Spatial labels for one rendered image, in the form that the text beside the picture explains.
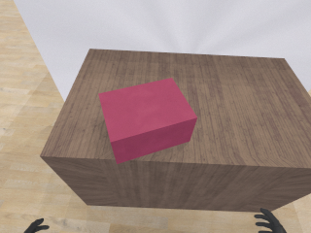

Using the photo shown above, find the robot left hand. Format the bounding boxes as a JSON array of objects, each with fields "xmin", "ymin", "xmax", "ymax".
[{"xmin": 23, "ymin": 218, "xmax": 50, "ymax": 233}]

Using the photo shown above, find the pedestal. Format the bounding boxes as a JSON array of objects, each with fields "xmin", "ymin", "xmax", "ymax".
[{"xmin": 40, "ymin": 49, "xmax": 311, "ymax": 213}]

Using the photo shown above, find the robot right hand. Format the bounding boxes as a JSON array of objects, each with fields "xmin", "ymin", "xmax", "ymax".
[{"xmin": 254, "ymin": 208, "xmax": 287, "ymax": 233}]

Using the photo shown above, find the carton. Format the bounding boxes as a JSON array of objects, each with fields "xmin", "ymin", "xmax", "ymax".
[{"xmin": 98, "ymin": 78, "xmax": 197, "ymax": 164}]

